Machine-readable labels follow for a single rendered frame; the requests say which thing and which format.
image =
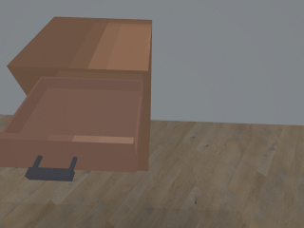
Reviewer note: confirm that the drawer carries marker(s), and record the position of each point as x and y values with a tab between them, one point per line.
97	120

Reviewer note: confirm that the cabinet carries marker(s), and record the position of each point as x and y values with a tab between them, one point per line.
95	48

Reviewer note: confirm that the handle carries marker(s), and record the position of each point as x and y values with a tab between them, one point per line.
36	173

